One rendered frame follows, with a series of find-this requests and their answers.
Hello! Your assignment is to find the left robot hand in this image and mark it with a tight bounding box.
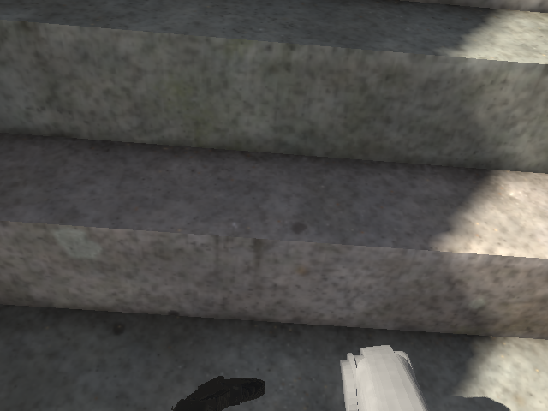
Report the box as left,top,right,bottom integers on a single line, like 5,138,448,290
171,376,265,411

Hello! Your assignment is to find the right robot thigh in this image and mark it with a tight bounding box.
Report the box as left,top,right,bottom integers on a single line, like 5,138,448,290
340,345,430,411

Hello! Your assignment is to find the robot right shin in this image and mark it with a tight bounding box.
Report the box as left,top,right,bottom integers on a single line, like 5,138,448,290
394,351,415,375

